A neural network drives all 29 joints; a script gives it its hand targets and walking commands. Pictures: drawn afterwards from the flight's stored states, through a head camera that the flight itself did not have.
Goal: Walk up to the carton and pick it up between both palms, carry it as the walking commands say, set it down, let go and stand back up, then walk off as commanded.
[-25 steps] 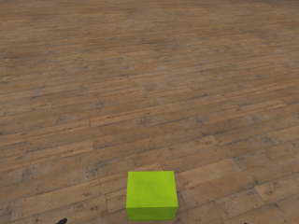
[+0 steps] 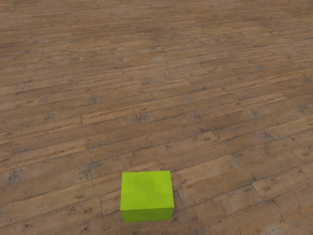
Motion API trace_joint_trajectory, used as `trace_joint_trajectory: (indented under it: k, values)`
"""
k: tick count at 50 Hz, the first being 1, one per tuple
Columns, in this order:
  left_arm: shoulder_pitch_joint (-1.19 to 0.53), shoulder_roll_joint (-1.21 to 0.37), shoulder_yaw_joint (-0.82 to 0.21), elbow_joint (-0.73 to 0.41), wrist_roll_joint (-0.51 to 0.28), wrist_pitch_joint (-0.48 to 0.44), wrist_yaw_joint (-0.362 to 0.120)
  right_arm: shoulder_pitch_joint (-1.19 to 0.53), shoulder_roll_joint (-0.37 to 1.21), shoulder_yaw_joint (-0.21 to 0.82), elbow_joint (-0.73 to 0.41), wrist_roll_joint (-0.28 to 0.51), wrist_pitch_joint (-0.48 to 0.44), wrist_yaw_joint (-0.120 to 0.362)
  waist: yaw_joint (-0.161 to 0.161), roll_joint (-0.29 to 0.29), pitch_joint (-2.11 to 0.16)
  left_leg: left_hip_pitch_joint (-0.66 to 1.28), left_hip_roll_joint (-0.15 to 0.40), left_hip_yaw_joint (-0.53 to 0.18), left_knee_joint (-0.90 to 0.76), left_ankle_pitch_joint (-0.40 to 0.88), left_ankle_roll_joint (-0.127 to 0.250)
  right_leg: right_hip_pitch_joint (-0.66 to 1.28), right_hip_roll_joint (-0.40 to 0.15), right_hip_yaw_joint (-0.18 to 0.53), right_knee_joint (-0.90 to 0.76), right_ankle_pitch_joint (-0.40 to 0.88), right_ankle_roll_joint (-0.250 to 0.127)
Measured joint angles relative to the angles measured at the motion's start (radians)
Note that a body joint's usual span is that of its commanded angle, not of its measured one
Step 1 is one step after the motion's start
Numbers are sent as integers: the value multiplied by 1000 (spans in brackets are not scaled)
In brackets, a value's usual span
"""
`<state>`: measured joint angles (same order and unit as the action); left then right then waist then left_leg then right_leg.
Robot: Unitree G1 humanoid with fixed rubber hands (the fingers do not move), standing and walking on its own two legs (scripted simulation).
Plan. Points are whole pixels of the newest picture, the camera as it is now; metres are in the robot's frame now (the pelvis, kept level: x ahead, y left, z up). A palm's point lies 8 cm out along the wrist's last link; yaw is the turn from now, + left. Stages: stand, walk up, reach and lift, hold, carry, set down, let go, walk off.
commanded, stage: walk off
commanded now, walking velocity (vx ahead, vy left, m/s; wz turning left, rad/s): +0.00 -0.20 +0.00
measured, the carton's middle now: (146, 196) +0.44 +0.02 -0.66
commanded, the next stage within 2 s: none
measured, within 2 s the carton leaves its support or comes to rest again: neither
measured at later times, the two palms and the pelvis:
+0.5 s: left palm out of the picture -0.01 +0.10 -0.15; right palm out of the picture +0.06 -0.41 -0.13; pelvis -0.03 -0.15 -0.01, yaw +7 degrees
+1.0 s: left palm out of the picture -0.03 -0.07 -0.13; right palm out of the picture -0.01 -0.58 -0.15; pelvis -0.07 -0.33 -0.01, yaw +4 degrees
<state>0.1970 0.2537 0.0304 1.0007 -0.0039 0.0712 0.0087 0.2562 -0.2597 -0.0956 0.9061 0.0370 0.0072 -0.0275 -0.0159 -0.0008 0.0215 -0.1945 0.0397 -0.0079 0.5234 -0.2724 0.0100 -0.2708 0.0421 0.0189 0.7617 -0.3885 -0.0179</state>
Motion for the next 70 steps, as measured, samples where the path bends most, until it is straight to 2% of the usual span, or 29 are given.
trace_joint_trajectory:
  k: [5, 7, 8, 11, 13, 16, 19, 21, 26, 28, 29, 30, 31, 32, 33, 35, 39, 43, 45, 47, 50, 53, 57, 64, 65, 66, 67, 68, 70]
  values:
    - [0, 0, 0, 0, 0, 1, -4, 4, 2, 0, 0, 0, 16, -5, 1, -12, 32, -26, 60, 1, 0, 8, -54, 10, -10, 1, -69, -8, 9]
    - [0, 0, 0, -1, 0, -3, -9, 6, 2, 0, 1, 0, 26, -6, 1, -19, 36, -43, 74, 1, 13, 5, -74, 41, -18, -6, -209, 76, 7]
    - [-2, -2, 0, -1, 0, -8, -15, 6, 1, 0, 4, 0, 30, -8, 1, -14, 47, -55, 81, -3, 52, -23, -76, 43, -8, -16, -215, 111, -3]
    - [-3, -4, -3, 0, 0, -21, -20, 11, 2, 0, 17, 0, 51, -23, 2, -15, 50, -146, 39, -5, 338, -182, -76, 44, -6, -46, -218, 110, -43]
    - [-3, -4, -3, 0, 0, -21, -20, 9, 1, 0, 16, 0, 54, -25, 1, -12, 49, -184, -1, -5, 485, -188, -76, 43, -5, -63, -227, 110, -60]
    - [-3, -4, -3, -2, 0, -19, -14, 6, 1, 0, 16, 0, 55, -27, 1, 2, 49, -193, -33, -7, 573, -189, -76, 42, 8, -103, -229, 110, -83]
    - [-3, -5, -3, -4, 0, -16, -2, -3, 10, 0, 15, 0, 55, -30, 0, 10, 49, -194, -35, -8, 569, -212, -76, 34, 27, -155, -231, 110, -109]
    - [-3, -5, -3, -4, 0, -7, 2, -23, 23, 0, 15, 0, 55, -35, 0, -5, 52, -189, -38, -8, 519, -248, -76, 22, 33, -179, -232, 114, -124]
    - [-2, -5, -3, -4, 0, -1, 5, -63, 48, 0, 15, 0, 48, -39, 0, -61, 58, -142, -37, -6, 291, -256, -76, 6, 39, -220, -235, 127, -149]
    - [-2, -5, -3, -4, 0, 0, 5, -59, 51, 0, 15, 0, 44, -42, -1, -73, 56, -98, -28, 3, 164, -173, -74, 5, 46, -238, -235, 129, -156]
    - [-2, -5, -3, -4, 0, 1, 4, -54, 51, 0, 16, 0, 42, -43, -1, -72, 56, -79, -17, 4, 100, -75, -60, 3, 54, -246, -230, 129, -154]
    - [-1, -5, -3, -2, 0, 5, 3, -55, 51, 0, 17, 0, 42, -44, -1, -73, 59, -77, -6, 8, 94, -18, -49, -20, 58, -237, -162, 77, -113]
    - [1, -6, -1, -1, 0, 12, -2, -54, 51, 0, 18, 0, 42, -47, -2, -73, 58, -74, 6, 18, 96, -12, -44, -68, 59, -203, -22, 27, -77]
    - [1, -6, 0, -5, 0, 20, -8, -49, 50, -1, 18, 0, 42, -55, -2, -68, 58, -73, 21, 23, 96, -19, -44, -118, 59, -164, 134, 7, -58]
    - [2, -5, 5, -12, 0, 24, -18, -43, 50, 0, 20, 0, 42, -61, -2, -61, 57, -73, 38, 24, 93, -25, -44, -153, 58, -122, 253, 4, -48]
    - [2, -5, 14, -19, 0, 23, -35, -40, 51, 0, 25, 0, 43, -63, -1, -46, 55, -74, 76, 25, 84, -27, -44, -177, 54, -31, 369, 2, -35]
    - [3, -4, 17, -27, 0, 21, -47, -39, 53, 0, 26, 0, 41, -51, 1, -38, 55, -86, 134, 28, 79, -14, -77, -145, 2, 75, 290, 0, 3]
    - [4, -4, 18, -30, 0, 15, -54, -36, 52, 1, 25, 0, 41, -33, 2, -32, 55, -90, 188, 30, 82, -6, -123, -54, -40, 52, -25, -28, 27]
    - [-3, -15, 17, -30, 0, 4, -54, -32, 43, 0, 28, 0, 45, -28, 1, -5, 66, -101, 213, 13, 122, -36, -127, -36, -19, 23, -75, 47, 28]
    - [-3, -21, 10, -33, 0, -11, -53, -20, 37, 0, 37, 0, 67, -32, 2, -2, 60, -158, 158, 0, 295, -190, -128, -34, -25, 1, -78, 57, 7]
    - [0, -21, 10, -33, 0, -14, -45, -32, 33, 0, 35, 0, 76, -29, 2, -2, 55, -233, 54, -1, 531, -210, -116, -27, -27, -22, -136, 91, -26]
    - [0, -21, 10, -34, 0, -18, -30, -47, 31, 0, 35, 0, 73, -20, 1, 6, 53, -248, -4, 8, 628, -211, -105, -27, -10, -55, -174, 120, -57]
    - [1, -22, 10, -36, 0, -22, -7, -48, 33, 0, 35, 0, 71, -22, 0, 14, 51, -231, -28, 9, 586, -216, -99, -30, 15, -126, -202, 134, -96]
    - [7, -22, 9, -27, 0, -6, 2, -69, 38, 0, 35, 0, 56, -40, 0, -53, 53, -107, -44, 16, 184, -220, -78, -31, 29, -189, -240, 169, -139]
    - [8, -22, 9, -25, 0, -4, 2, -65, 38, 0, 35, 0, 55, -41, -1, -61, 52, -74, -40, 24, 107, -177, -68, -31, 34, -194, -242, 172, -141]
    - [9, -22, 9, -24, 0, -1, 2, -60, 39, 0, 36, 0, 54, -41, 0, -68, 53, -54, -34, 25, 49, -74, -51, -30, 41, -195, -242, 173, -119]
    - [11, -22, 9, -22, 0, 3, 1, -56, 39, 0, 36, 0, 54, -43, -1, -66, 53, -50, -18, 27, 35, 4, -41, -52, 50, -191, -173, 111, -69]
    - [13, -22, 12, -21, 0, 10, -2, -51, 40, 0, 37, 0, 54, -46, -2, -66, 51, -47, -3, 35, 35, 17, -39, -93, 51, -169, -43, 60, -40]
    - [13, -22, 15, -31, 0, 14, -18, -36, 40, 0, 38, 0, 54, -56, -2, -58, 50, -45, 31, 41, 34, 2, -38, -162, 50, -103, 200, 38, -30]
